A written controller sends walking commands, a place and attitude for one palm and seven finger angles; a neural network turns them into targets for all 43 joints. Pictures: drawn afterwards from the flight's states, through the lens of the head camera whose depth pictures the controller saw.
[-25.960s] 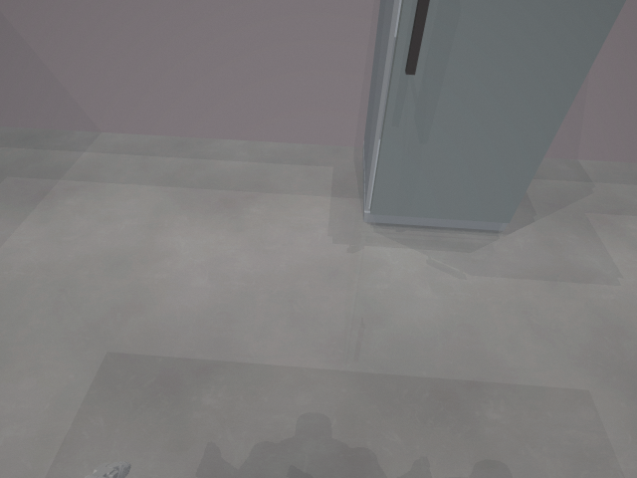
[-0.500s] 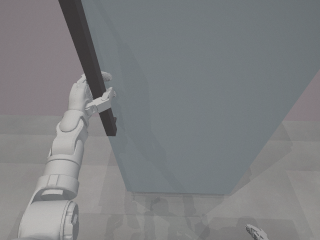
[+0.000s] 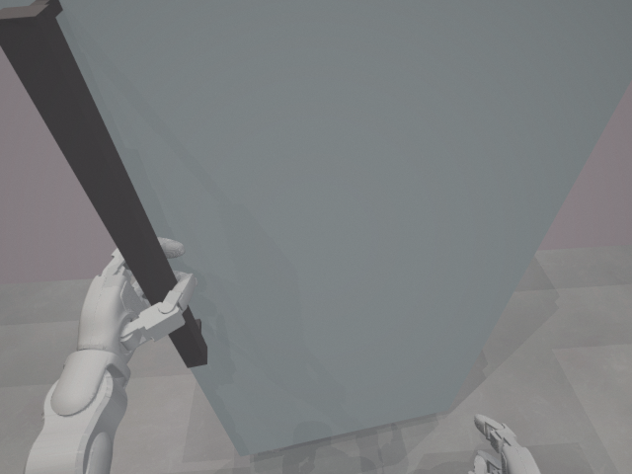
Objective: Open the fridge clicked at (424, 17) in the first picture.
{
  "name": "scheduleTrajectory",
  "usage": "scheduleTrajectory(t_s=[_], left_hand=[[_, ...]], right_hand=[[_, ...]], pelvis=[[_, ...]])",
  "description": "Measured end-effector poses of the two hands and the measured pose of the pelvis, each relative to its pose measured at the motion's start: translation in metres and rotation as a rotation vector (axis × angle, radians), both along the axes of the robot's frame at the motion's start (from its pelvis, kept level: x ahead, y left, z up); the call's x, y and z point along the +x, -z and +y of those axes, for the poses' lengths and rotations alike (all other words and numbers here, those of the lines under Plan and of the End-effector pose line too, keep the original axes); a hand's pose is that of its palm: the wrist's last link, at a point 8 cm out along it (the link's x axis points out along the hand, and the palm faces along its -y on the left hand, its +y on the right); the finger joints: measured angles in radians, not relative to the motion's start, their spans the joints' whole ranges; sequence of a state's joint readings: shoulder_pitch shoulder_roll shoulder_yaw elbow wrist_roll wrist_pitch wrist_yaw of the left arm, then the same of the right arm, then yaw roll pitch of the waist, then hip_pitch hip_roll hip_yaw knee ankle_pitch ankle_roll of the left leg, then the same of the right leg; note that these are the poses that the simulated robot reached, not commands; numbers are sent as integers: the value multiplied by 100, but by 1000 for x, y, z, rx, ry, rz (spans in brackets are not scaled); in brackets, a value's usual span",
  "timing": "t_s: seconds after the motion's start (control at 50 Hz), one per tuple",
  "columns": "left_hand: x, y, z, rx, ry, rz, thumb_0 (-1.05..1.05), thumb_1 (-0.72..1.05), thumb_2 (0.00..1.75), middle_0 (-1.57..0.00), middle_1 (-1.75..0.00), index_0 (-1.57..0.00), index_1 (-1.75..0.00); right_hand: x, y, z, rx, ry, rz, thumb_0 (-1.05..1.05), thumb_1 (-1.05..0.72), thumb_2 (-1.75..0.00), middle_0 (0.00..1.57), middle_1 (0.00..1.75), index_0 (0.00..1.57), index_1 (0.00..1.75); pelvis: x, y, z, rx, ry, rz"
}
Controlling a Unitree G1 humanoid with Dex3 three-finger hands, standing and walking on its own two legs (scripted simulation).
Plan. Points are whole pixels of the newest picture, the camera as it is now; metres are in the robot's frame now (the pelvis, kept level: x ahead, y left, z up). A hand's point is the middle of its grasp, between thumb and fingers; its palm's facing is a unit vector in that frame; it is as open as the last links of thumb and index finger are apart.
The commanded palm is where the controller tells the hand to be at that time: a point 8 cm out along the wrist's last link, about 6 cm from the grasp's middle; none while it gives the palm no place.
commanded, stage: walk backward, drawing the door open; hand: left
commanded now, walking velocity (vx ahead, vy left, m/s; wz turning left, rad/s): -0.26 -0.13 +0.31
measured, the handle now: (146, 237) +0.32 +0.20 +0.19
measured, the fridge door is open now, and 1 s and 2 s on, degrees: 8 38 65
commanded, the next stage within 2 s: stop walking and hold the door back in 1.86 s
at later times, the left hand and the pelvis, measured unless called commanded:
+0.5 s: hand (192, 396) +0.17 +0.13 +0.13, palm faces +0.29 -0.93 -0.23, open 7.2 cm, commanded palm +0.12 +0.17 +0.14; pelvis -0.05 -0.06 +0.00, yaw +8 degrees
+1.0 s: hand out of the picture +0.04 +0.01 +0.13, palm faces +0.53 -0.83 -0.18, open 7.1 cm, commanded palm -0.02 +0.03 +0.14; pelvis -0.12 -0.23 -0.01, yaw +31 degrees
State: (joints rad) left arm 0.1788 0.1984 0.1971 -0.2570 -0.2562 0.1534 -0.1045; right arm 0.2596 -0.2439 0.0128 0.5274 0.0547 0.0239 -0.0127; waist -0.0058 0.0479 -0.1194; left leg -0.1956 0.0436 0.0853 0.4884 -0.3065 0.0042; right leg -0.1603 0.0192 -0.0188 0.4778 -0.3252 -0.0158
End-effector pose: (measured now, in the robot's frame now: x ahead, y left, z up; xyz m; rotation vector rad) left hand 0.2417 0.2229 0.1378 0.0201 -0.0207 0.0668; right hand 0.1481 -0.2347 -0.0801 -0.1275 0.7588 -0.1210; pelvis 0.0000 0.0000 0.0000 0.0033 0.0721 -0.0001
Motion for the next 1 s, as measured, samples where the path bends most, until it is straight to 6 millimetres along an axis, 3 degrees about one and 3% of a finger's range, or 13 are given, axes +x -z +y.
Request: scheduleTrajectory(t_s=[0.08, 0.2, 0.28, 0.36, 0.56, 0.68, 0.86, 1.0], left_hand=[[-24, -5, -6, 134, -13, -22, -3, 55, 69, -38, -140, -33, -140], [-46, -7, -18, 181, -85, -16, -5, 53, 72, -43, -140, -34, -140], [-59, -7, -26, 219, -143, -14, -8, 52, 74, -44, -140, -30, -140], [-74, -7, -35, 254, -202, -3, -10, 52, 76, -45, -140, -26, -140], [-117, -1, -61, 207, -223, -102, -9, 52, 74, -46, -140, -25, -140], [-149, -1, -86, 218, -293, -86, -8, 54, 74, -46, -140, -23, -140], [-210, 0, -143, 251, -454, -97, -10, 53, 75, -46, -140, -22, -140], [-248, 1, -183, 211, -486, -116, -6, 53, 71, -46, -140, -26, -140]], right_hand=[[27, -10, 9, -45, -64, -25, 1, -90, -90, 20, 30, 20, 30], [51, -22, 20, -37, -117, -93, 1, -90, -90, 20, 30, 20, 30], [52, -11, 22, 2, -150, -107, 1, -90, -90, 20, 30, 20, 30], [36, 7, 16, 46, -168, -46, 1, -90, -90, 20, 30, 20, 30], [-25, 33, -29, -54, -153, 75, 1, -90, -90, 20, 30, 20, 30], [-54, 23, -62, -78, -216, 84, 1, -90, -90, 20, 30, 20, 30], [-37, 33, -119, -73, -314, 34, 1, -90, -90, 20, 30, 20, 30], [-20, 15, -141, -153, -437, -29, 1, -90, -90, 20, 30, 20, 30]], pelvis=[[2, -5, 0, 1, -22, -20], [-4, -8, -4, 4, -44, -35], [-10, -1, -15, 15, -70, -26], [-24, 1, -32, 30, -83, -24], [-57, 13, -68, 23, -139, -50], [-79, 4, -111, 8, -256, -97], [-104, 17, -190, 11, -389, -103], [-117, 13, -229, 26, -545, -69]])
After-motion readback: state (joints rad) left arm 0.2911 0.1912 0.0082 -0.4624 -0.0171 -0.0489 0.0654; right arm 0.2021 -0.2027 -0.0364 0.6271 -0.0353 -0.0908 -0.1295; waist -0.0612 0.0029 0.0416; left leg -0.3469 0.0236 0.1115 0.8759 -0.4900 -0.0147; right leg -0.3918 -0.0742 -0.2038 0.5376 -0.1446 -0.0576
